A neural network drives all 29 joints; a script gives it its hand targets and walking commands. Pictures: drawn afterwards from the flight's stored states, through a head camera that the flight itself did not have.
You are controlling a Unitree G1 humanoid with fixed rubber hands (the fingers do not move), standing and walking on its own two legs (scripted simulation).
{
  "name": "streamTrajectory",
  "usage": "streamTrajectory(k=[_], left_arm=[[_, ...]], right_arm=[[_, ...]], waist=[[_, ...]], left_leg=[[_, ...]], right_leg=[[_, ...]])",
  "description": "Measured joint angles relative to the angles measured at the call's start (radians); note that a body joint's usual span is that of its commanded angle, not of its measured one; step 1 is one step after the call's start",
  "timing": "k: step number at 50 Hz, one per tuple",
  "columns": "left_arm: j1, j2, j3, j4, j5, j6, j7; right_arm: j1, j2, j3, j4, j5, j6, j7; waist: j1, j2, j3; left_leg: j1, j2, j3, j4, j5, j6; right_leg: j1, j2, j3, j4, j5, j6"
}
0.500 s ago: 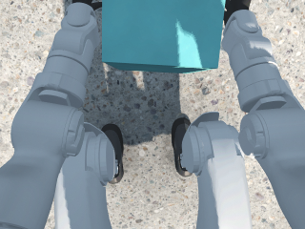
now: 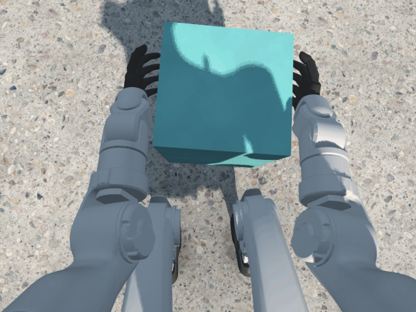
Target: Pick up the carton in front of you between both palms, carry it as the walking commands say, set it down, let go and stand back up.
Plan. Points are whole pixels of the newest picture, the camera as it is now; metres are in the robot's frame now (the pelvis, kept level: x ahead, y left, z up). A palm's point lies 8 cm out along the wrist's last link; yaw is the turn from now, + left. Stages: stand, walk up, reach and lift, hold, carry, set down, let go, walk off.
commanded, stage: reach and lift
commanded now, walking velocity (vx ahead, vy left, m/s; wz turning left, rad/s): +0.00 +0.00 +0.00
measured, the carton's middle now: (218, 111) +0.48 -0.04 -0.13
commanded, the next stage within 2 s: none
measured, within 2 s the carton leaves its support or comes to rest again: neither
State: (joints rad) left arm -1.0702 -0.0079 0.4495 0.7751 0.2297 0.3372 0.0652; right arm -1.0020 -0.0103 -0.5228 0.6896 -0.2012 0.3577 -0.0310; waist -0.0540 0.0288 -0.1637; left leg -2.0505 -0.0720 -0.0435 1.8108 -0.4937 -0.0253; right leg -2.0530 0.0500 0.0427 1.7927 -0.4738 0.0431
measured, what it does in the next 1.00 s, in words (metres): rises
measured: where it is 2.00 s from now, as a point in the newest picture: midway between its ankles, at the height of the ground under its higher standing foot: (207, 258)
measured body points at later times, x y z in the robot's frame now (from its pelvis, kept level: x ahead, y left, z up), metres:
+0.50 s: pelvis +0.05 +0.00 +0.13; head +0.20 +0.00 +0.55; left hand +0.47 +0.13 +0.09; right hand +0.46 -0.18 +0.09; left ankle +0.11 +0.12 -0.44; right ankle +0.12 -0.13 -0.44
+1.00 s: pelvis +0.09 +0.00 +0.26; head +0.13 +0.00 +0.71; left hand +0.42 +0.14 +0.24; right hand +0.42 -0.16 +0.24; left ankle +0.11 +0.12 -0.44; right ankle +0.12 -0.13 -0.44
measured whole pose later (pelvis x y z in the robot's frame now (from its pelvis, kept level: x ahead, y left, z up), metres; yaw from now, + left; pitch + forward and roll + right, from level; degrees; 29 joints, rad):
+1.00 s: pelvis +0.09 +0.00 +0.26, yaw +0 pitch +11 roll +0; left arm -0.34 -0.15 0.30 0.50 0.20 0.40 0.04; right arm -0.34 0.13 -0.32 0.49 -0.20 0.41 -0.02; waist -0.01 0.00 -0.14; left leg -0.64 -0.04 -0.06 0.79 -0.35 0.00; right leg -0.65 0.03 0.06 0.79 -0.34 0.01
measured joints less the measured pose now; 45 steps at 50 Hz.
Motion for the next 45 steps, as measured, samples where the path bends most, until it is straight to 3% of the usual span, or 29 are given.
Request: streamTrajectory(k=[12,35,45], left_arm=[[0.204,-0.039,-0.055,-0.136,-0.048,0.028,-0.001],[0.539,-0.113,-0.101,-0.180,-0.036,-0.002,-0.010],[0.675,-0.135,-0.134,-0.237,-0.028,0.025,-0.018]], right_arm=[[0.165,0.049,0.067,-0.093,0.021,0.020,-0.004],[0.477,0.110,0.140,-0.110,0.005,-0.010,0.006],[0.606,0.132,0.183,-0.159,0.000,0.017,0.008]], waist=[[0.012,-0.008,-0.059],[0.028,-0.015,-0.054],[0.037,-0.020,-0.005]], left_leg=[[0.221,0.005,-0.002,-0.169,-0.013,0.002],[0.889,0.022,-0.013,-0.631,0.038,0.017],[1.231,0.030,-0.016,-0.884,0.102,0.021]], right_leg=[[0.217,-0.006,0.004,-0.162,-0.016,-0.009],[0.883,-0.015,0.011,-0.623,0.035,-0.025],[1.224,-0.020,0.017,-0.872,0.097,-0.030]])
